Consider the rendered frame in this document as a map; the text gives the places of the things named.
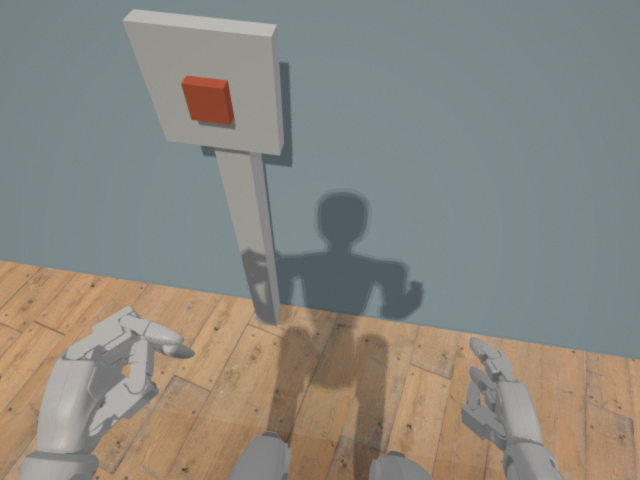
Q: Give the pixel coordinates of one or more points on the button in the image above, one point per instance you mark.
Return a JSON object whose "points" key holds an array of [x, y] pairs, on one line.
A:
{"points": [[208, 99]]}

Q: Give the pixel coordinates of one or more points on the robot left hand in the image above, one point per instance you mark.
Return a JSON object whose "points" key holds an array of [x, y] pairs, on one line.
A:
{"points": [[71, 420]]}

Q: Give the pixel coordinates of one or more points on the right robot thigh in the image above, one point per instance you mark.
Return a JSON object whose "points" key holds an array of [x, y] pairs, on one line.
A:
{"points": [[397, 468]]}

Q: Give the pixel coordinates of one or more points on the left robot forearm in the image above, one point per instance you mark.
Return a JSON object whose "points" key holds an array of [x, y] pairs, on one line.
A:
{"points": [[56, 466]]}

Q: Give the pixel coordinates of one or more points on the robot right shin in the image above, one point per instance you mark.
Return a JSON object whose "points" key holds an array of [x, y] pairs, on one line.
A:
{"points": [[395, 453]]}

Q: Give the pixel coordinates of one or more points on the panel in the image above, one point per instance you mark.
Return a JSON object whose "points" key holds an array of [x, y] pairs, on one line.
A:
{"points": [[170, 46]]}

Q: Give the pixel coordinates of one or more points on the robot right hand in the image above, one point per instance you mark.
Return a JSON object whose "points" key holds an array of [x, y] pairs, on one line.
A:
{"points": [[507, 399]]}

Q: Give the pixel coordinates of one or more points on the right robot forearm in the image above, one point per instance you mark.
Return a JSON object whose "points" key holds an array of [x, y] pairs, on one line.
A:
{"points": [[529, 461]]}

